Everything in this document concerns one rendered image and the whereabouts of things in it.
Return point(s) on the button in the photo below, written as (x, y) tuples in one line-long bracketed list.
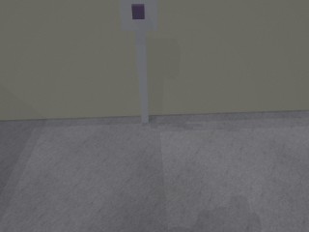
[(138, 11)]

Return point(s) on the panel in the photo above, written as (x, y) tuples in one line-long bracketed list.
[(140, 26)]

